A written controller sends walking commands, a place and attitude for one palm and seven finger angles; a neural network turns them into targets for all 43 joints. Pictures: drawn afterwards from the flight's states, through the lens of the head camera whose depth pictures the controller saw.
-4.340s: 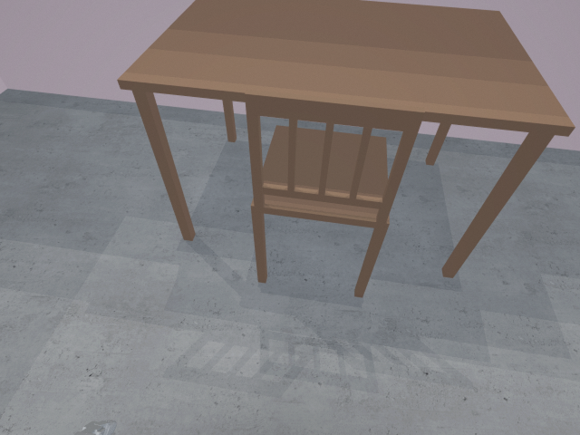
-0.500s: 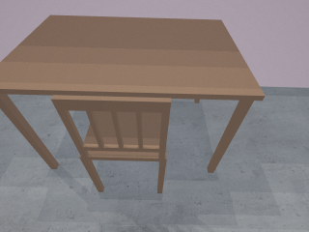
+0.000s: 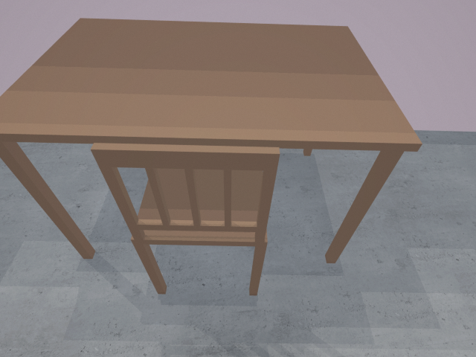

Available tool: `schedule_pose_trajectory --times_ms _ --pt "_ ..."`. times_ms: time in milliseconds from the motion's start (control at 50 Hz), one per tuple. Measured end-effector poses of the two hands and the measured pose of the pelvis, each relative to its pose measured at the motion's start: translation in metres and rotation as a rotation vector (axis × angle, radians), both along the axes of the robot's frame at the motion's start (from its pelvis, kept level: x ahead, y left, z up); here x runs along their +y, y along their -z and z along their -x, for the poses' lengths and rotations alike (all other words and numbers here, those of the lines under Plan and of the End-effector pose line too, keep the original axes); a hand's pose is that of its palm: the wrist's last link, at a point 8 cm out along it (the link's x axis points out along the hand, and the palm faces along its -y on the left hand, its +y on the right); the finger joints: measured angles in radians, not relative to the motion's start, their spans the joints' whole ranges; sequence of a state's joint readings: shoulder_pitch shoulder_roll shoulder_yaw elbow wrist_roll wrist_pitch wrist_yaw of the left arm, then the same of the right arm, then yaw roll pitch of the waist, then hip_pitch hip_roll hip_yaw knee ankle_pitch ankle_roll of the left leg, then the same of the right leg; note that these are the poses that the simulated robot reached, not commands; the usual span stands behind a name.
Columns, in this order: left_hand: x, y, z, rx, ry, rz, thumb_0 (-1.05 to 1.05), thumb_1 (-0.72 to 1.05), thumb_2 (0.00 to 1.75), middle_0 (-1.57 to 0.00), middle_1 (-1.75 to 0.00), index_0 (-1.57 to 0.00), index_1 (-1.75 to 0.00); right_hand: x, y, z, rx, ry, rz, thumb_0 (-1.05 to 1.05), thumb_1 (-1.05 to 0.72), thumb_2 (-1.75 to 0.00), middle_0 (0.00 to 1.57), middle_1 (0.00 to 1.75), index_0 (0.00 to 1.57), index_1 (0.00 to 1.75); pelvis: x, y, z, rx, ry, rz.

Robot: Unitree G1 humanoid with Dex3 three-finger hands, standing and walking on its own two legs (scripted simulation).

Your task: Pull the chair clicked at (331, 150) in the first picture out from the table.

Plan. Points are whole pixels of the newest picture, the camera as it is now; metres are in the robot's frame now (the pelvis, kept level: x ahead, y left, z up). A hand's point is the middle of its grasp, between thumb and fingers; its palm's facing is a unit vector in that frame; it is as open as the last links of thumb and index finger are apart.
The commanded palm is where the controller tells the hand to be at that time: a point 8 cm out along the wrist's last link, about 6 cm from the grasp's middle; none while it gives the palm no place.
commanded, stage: look again from close up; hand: left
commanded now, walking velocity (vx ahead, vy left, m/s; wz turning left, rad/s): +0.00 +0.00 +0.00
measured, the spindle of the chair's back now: (193, 197) +0.50 +0.14 -0.11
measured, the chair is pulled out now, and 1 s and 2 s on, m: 0.00 0.00 0.00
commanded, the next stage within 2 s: shuffle to correct the standing spot in 0.82 s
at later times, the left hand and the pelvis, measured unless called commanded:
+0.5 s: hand out of the picture +0.00 +0.18 -0.18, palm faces -0.01 -0.99 -0.16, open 7.4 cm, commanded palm none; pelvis +0.01 +0.02 +0.00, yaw -1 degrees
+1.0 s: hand out of the picture +0.01 +0.18 -0.17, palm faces -0.01 -0.99 -0.17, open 7.4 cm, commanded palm none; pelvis +0.02 +0.01 +0.01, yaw -1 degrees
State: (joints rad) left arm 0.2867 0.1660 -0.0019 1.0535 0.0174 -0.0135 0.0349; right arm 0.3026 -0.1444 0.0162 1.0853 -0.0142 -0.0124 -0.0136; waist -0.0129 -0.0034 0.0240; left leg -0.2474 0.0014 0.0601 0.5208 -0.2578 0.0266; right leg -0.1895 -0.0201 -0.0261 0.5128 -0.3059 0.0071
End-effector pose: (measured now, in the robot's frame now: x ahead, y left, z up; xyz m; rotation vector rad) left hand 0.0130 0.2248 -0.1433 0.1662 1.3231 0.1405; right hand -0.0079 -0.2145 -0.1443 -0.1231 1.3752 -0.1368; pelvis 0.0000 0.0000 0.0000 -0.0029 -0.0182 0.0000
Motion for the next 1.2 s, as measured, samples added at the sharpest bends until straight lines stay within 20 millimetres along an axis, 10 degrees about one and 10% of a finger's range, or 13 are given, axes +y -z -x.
schedule_pose_trajectory --times_ms 560,1200 --pt "0.006 0.003 0.014 0.107 -0.007 0.035 0.01 0.91 0.89 -0.2 -0.3 -0.2 -0.3 0.005 -0.009 -0.031 -0.007 -0.008 0.041 0.01 -0.92 -0.9 0.2 0.3 0.2 0.3 0.016 -0.004 -0.016 0.004 0.014 -0.005" --pt "-0.017 0.003 0.01 0.147 -0.007 0.03 0.01 0.91 0.89 -0.2 -0.3 -0.2 -0.3 -0.006 0.002 -0.007 0.077 0.057 -0.002 0.01 -0.91 -0.9 0.2 0.3 0.2 0.3 -0.012 0.0 -0.03 0.025 0.02 -0.022"
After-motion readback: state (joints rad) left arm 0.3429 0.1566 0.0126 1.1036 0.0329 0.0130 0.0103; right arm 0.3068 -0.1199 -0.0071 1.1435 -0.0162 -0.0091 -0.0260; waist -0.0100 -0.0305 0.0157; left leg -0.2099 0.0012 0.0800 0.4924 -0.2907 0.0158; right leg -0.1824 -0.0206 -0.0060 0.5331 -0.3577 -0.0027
